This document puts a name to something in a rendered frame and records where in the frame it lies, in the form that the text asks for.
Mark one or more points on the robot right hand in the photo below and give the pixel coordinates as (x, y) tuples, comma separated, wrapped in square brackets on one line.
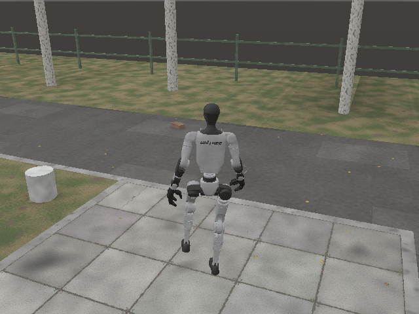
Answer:
[(236, 181)]

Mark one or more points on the robot left shin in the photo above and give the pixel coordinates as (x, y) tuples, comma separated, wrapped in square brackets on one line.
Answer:
[(188, 218)]

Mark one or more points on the robot left hand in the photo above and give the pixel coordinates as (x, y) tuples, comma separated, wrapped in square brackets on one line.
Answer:
[(171, 197)]

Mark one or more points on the robot left upper arm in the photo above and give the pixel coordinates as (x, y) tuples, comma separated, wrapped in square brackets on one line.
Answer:
[(186, 149)]

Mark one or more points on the robot left forearm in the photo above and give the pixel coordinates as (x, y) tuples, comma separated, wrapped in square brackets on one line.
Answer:
[(179, 171)]

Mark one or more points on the robot right forearm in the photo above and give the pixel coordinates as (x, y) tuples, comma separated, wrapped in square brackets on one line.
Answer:
[(239, 172)]

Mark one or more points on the robot right upper arm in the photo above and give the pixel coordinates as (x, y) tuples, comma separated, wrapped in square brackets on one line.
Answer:
[(234, 150)]

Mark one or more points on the robot right shin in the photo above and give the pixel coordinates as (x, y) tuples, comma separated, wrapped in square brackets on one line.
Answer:
[(217, 245)]

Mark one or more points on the robot shin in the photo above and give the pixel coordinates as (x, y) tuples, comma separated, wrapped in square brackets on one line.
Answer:
[(188, 218), (217, 245)]

